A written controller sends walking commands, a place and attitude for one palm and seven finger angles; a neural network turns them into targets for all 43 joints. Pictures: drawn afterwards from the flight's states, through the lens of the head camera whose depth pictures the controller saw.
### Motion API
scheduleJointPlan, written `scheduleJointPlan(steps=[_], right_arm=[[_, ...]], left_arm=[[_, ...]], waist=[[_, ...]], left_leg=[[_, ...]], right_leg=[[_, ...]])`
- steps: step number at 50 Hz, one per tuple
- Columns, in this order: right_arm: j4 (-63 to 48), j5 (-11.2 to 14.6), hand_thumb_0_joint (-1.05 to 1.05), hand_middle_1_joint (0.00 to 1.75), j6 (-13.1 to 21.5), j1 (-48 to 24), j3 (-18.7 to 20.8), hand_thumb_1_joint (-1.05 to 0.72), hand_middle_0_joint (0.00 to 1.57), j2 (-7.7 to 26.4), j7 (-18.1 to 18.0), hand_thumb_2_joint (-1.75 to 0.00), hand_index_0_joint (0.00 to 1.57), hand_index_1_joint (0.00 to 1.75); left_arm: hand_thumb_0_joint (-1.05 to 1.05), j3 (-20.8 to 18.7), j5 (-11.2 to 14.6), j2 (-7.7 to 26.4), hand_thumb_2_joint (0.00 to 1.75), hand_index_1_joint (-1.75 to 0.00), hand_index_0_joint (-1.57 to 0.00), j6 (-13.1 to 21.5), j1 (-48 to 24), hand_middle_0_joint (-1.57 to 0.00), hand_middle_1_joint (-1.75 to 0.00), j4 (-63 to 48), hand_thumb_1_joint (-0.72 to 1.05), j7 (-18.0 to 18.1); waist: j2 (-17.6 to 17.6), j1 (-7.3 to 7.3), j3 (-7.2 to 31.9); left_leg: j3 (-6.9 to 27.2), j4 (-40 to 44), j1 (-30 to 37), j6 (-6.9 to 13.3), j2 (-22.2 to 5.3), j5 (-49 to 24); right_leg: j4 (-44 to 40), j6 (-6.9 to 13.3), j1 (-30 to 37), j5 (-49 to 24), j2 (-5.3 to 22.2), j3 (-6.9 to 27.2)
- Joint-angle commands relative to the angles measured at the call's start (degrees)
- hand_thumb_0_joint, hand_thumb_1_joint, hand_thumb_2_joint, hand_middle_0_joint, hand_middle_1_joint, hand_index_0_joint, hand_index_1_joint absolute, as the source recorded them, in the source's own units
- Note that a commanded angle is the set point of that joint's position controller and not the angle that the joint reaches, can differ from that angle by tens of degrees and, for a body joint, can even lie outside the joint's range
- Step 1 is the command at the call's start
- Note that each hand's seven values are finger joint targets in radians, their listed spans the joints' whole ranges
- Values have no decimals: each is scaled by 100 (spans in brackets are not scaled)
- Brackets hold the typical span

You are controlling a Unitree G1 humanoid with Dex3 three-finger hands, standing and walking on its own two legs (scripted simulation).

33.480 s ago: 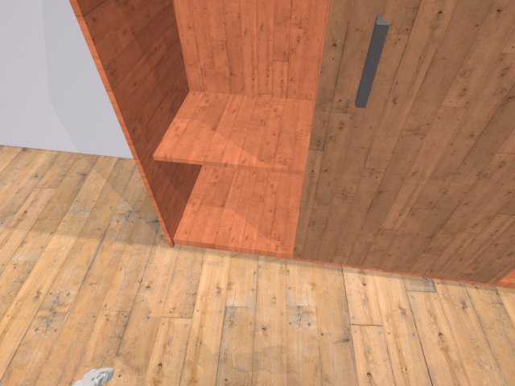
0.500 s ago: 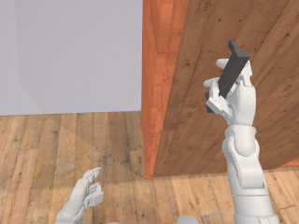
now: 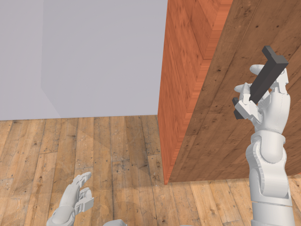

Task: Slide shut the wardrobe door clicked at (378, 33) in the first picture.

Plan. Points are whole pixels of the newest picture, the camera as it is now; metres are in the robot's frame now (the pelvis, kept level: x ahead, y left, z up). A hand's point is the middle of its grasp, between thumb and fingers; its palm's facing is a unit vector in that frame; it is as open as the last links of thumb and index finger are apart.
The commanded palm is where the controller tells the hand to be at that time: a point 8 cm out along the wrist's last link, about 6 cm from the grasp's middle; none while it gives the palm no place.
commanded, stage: step sideways, sliding the door along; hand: right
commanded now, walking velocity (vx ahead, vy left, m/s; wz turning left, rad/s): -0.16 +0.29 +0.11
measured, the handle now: (252, 85) +0.38 -0.23 +0.18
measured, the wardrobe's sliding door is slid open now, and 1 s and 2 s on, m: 0.00 0.00 0.00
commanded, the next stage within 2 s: stop walking and hold the door there in 0.08 s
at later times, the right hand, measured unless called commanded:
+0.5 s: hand (245, 102) +0.34 -0.21 +0.16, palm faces +0.47 +0.83 -0.30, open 6.6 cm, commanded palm +0.29 -0.23 +0.17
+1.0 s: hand (245, 102) +0.34 -0.21 +0.16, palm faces +0.45 +0.83 -0.32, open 6.4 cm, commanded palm +0.29 -0.24 +0.17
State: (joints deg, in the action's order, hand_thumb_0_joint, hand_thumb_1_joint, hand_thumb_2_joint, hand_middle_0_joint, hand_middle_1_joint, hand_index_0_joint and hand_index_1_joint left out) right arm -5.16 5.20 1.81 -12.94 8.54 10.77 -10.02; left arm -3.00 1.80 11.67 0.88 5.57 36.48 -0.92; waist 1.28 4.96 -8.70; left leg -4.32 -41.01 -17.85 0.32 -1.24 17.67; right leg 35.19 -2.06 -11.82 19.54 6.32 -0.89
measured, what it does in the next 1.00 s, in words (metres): steps on the spot: left foot, then right foot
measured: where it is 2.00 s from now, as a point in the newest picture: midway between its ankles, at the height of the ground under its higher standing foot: outside the picture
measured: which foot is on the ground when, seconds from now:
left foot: up 0.00-0.24, down 0.26-1.00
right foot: down 0.00-0.26, up 0.28-0.44, down 0.46-1.00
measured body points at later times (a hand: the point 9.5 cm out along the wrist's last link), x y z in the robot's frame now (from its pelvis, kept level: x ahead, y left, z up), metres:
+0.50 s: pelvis +0.02 +0.07 +0.01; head +0.03 +0.08 +0.46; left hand +0.18 +0.35 -0.07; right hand +0.31 -0.25 +0.18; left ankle +0.03 +0.21 -0.72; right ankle +0.07 -0.05 -0.73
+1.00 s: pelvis +0.04 +0.06 +0.02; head +0.03 +0.06 +0.47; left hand +0.15 +0.32 -0.08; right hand +0.31 -0.25 +0.18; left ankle +0.03 +0.21 -0.72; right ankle +0.07 -0.05 -0.72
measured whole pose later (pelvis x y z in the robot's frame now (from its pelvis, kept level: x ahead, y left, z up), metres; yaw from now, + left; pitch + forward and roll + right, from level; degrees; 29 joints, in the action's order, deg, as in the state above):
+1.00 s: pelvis +0.04 +0.06 +0.02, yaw +10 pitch -2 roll +1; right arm -0.5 3.7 8.7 10.5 24.5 22.7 -11.1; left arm -0.3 2.4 12.5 3.9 11.8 39.3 4.3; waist 1.9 0.9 -0.1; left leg 2.2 -23.8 -10.1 -2.8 -1.7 11.4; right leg 26.9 0.7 -10.3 14.2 1.8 -4.0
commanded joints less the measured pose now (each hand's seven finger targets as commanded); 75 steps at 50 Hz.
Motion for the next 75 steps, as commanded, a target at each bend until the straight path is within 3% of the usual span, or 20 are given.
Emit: scheduleJointPlan(steps=[1, 4, 9, 10, 11, 12, 13, 14, 15, 17, 21, 23, 25, 27, 33, 45, 58, 66, 72, 75], right_arm=[[-2405, -115, 0, 140, 1162, -1957, -1965, -90, 45, -517, 865, -90, 45, 140], [-2433, -204, 0, 140, 1134, -1916, -1668, -90, 45, -173, 767, -90, 45, 140], [-2502, -234, 0, 140, 1123, -1776, -1377, -90, 45, 141, 721, -90, 45, 140], [-492, -348, 0, 140, 1118, -695, 2200, -90, 45, 3511, 411, -90, 45, 140], [-641, -359, 0, 140, 1000, -401, 1822, -90, 45, 3188, 445, -90, 45, 140], [-753, -339, 0, 140, 972, -535, 1739, -90, 45, 2898, 479, -90, 45, 140], [-1244, -336, 0, 140, 1004, -859, 1414, -90, 45, 2746, 505, -90, 45, 140], [-884, -254, 0, 140, 949, -526, 1817, -90, 45, 2969, 413, -90, 45, 140], [-804, -179, 0, 140, 925, -216, 1868, -90, 45, 2981, 358, -90, 45, 140], [-846, -114, 0, 140, 887, 177, 1953, -90, 45, 2769, 212, -90, 45, 140], [-607, -147, 0, 140, 929, 711, 2307, -90, 45, 2891, -51, -90, 45, 140], [-1113, -169, 0, 140, 981, 628, 1994, -90, 45, 2603, -35, -90, 45, 140], [-807, -209, 0, 140, 888, 1059, 1636, -90, 45, 2203, 77, -90, 45, 140], [-603, -329, 0, 140, 817, 1079, 1969, -90, 45, 2628, -4, -90, 45, 140], [-412, -346, 0, 140, 954, 1112, 2040, -90, 45, 2759, -67, -90, 45, 140], [-556, -298, 0, 140, 979, 1524, 1895, -90, 45, 2550, -56, -90, 45, 140], [-703, -280, 0, 140, 942, 1509, 1602, -90, 45, 2247, -54, -90, 45, 140], [-660, -267, 0, 140, 942, 1524, 1672, -90, 45, 2290, -65, -90, 45, 140], [-864, -294, 0, 140, 980, 1585, 1810, -90, 45, 2415, -99, -90, 45, 140], [-684, -287, 0, 140, 964, 1513, 1927, -90, 45, 2527, -75, -90, 45, 140]], left_arm=[[0, -265, -98, 700, 90, -30, -20, 252, -509, -20, -30, -1172, 90, -134], [0, -274, -1, 753, 90, -30, -20, 261, -274, -20, -30, -1134, 90, -224], [0, -234, 54, 803, 90, -30, -20, 422, -167, -20, -30, -1249, 90, -277], [0, -374, 54, 1110, 90, -30, -20, 297, 138, -20, -30, -747, 90, -145], [0, -329, 13, 1129, 90, -30, -20, 200, 256, -20, -30, -831, 90, -128], [0, -272, 113, 904, 90, -30, -20, 252, 172, -20, -30, -967, 90, -129], [0, -175, 173, 676, 90, -30, -20, 337, -34, -20, -30, -1157, 90, -89], [0, -43, 142, 557, 90, -30, -20, 416, -287, -20, -30, -1109, 90, 6], [0, -31, 142, 642, 90, -30, -20, 424, -206, -20, -30, -1011, 90, 99], [0, 131, 130, 634, 90, -30, -20, 428, -333, -20, -30, -952, 90, 191], [0, 120, 67, 733, 90, -30, -20, 419, -273, -20, -30, -694, 90, 448], [0, 4, 84, 871, 90, -30, -20, 477, -333, -20, -30, -842, 90, 449], [0, 0, 127, 944, 90, -30, -20, 485, -227, -20, -30, -867, 90, 398], [0, 61, 103, 884, 90, -30, -20, 503, -254, -20, -30, -885, 90, 448], [0, 3, 34, 968, 90, -30, -20, 581, -26, -20, -30, -806, 90, 501], [0, -8, 56, 899, 90, -30, -20, 633, 11, -20, -30, -637, 90, 561], [0, 81, 14, 814, 90, -30, -20, 546, -129, -20, -30, -748, 90, 587], [0, 68, 14, 836, 90, -30, -20, 531, -124, -20, -30, -759, 90, 601], [0, -4, 5, 901, 90, -30, -20, 507, -53, -20, -30, -810, 90, 593], [0, -56, 9, 901, 90, -30, -20, 405, -21, -20, -30, -824, 90, 578]], waist=[[1345, -614, 2590], [1580, -546, 2146], [1848, -691, 1870], [1949, -499, 1887], [1764, -439, 1897], [988, -422, 2180], [-192, -487, 2304], [-889, -464, 2401], [-1082, -454, 2290], [-770, -458, 2002], [-645, -592, 2247], [29, -513, 2125], [770, -498, 1662], [1298, -484, 903], [59, -522, 999], [188, -533, 1653], [285, -555, 1202], [319, -561, 1370], [161, -510, 1599], [-375, -526, 1726]], left_leg=[[749, -1815, -937, -97, -72, 1264], [349, -881, -812, -47, -20, 616], [-209, 617, -68, -102, 177, -124], [-283, 912, -100, -171, 274, -387], [-201, 1647, 634, -84, 200, -1362], [-97, 1943, 1431, -30, 106, -2759], [905, 1748, 2258, 324, -671, -4901], [1910, 1641, 2535, 821, -1431, -6198], [2147, 1648, 2211, 963, -1767, -6084], [1964, 1607, 1865, 865, -1578, -4955], [956, 1295, 1918, 244, -887, -3865], [845, 1144, 1198, 38, -530, -2440], [758, 1316, 987, -25, -189, -554], [572, 1369, 1034, -33, -176, -427], [1347, 2436, 644, 87, -385, 246], [953, 1843, 972, 17, -329, -1931], [893, 2021, 822, -12, -235, -1179], [856, 2012, 934, -5, -260, -1508], [1091, 1606, 1084, 102, -730, -3398], [1493, 1636, 859, 303, -1245, -3531]], right_leg=[[-951, 1477, 2313, -6112, 2376, 1534], [-695, 998, 2323, -5524, 1849, 272], [-491, 543, 2150, -5434, 1591, -189], [-267, 465, 2132, -5258, 1452, -475], [374, 454, 1641, -4926, 1215, -479], [1131, 645, 1281, -4136, 723, -674], [2204, 682, 208, -2043, 173, -765], [2860, 496, -804, 1270, -385, -398], [3104, 206, -973, 1635, -279, 286], [1830, 258, -840, 1228, -116, 589], [-1288, 293, 440, -1037, -462, -115], [-1269, 498, 788, -2395, 262, 461], [-1720, 618, 90, -1029, 571, 756], [-2038, 646, -727, -17, 483, 609], [-1422, 473, -466, 567, -108, 310], [-1365, 465, 407, -1512, 149, 255], [-1754, 457, 71, -475, 126, 276], [-1634, 430, 217, -901, 91, 226], [-873, 361, 213, -2329, 34, 182], [-243, 309, 134, -1804, -172, 131]])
